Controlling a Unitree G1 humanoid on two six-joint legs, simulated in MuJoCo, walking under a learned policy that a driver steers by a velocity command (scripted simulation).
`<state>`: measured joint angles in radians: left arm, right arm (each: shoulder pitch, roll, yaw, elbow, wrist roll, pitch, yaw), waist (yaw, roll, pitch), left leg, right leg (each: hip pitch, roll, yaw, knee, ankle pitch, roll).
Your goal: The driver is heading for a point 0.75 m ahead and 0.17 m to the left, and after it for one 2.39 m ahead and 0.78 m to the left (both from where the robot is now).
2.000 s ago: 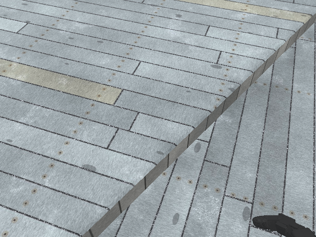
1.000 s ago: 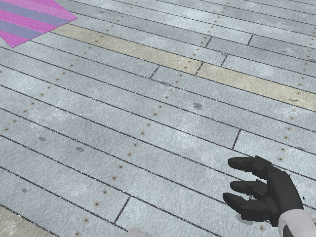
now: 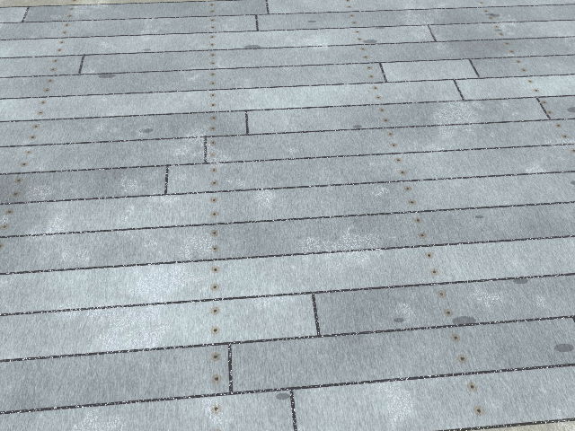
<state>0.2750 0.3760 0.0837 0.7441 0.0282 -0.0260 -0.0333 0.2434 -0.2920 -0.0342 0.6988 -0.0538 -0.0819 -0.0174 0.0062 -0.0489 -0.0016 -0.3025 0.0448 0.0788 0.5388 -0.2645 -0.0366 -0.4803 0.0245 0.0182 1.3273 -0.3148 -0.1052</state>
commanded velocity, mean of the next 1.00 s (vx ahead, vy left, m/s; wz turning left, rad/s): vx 0.79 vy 0.00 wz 0.55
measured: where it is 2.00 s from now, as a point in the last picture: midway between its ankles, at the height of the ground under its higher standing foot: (230, 257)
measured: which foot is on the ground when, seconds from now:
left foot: down 0.00-0.26, up 0.28-0.66, down 0.68-1.00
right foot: up 0.00-0.24, down 0.26-0.68, up 0.70-1.00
